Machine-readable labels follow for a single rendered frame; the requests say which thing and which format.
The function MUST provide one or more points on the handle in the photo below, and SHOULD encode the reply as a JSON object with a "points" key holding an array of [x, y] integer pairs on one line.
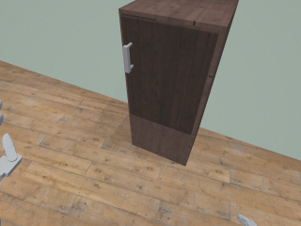
{"points": [[126, 57]]}

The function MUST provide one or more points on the left robot hand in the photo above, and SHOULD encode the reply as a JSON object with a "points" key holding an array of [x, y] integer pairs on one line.
{"points": [[10, 161]]}

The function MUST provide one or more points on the cupboard door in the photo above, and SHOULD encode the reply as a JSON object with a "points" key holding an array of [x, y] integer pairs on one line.
{"points": [[171, 65]]}

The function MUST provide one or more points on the right robot hand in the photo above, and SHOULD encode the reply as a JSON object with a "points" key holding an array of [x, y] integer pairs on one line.
{"points": [[246, 221]]}

